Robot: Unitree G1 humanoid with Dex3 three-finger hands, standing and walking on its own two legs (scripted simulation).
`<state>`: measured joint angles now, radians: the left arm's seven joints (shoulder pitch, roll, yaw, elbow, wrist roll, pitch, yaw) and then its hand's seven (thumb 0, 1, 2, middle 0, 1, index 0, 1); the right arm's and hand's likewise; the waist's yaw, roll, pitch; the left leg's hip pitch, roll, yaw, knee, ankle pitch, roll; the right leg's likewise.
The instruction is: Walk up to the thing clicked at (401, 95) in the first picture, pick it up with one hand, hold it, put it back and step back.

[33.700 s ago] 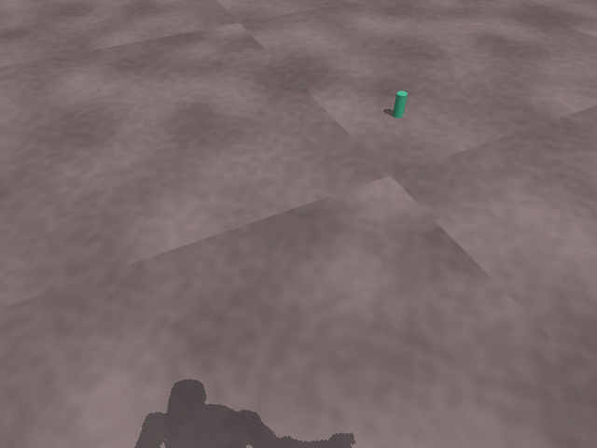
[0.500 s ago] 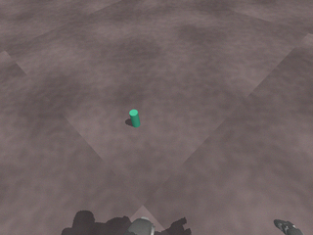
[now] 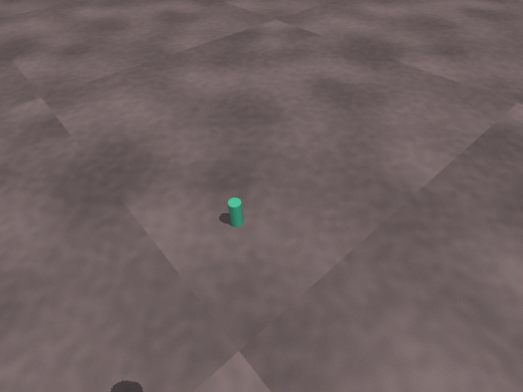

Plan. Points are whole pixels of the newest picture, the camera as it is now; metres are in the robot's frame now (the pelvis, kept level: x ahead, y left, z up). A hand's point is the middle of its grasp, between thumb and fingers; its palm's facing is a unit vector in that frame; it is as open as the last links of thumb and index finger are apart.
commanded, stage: step back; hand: left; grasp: from the side
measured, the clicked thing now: (235, 212) +1.06 +0.17 -0.69
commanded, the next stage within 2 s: stand in 0.56 s
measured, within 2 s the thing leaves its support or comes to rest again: neither
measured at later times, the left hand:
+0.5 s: hand out of the picture +0.14 +0.29 -0.14, palm faces -0.01 -0.93 -0.37, open 7.4 cm
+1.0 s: hand out of the picture +0.12 +0.26 -0.14, palm faces -0.04 -0.94 -0.33, open 7.4 cm
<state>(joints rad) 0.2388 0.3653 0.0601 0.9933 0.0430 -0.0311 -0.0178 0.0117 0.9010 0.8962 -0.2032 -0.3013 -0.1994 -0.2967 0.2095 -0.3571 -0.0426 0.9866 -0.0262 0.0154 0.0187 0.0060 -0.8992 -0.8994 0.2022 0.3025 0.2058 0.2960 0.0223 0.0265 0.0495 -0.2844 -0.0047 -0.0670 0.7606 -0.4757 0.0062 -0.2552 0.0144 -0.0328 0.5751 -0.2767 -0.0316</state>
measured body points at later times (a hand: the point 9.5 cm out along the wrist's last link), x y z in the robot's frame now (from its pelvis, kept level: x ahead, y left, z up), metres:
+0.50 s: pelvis +0.04 +0.03 +0.01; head +0.06 +0.04 +0.46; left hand +0.14 +0.34 -0.12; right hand +0.15 -0.26 -0.12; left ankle +0.04 +0.14 -0.73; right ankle +0.03 -0.11 -0.73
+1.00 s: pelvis +0.03 +0.02 +0.02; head +0.04 +0.02 +0.47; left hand +0.12 +0.31 -0.11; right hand +0.11 -0.29 -0.11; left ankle +0.04 +0.14 -0.73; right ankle +0.03 -0.11 -0.73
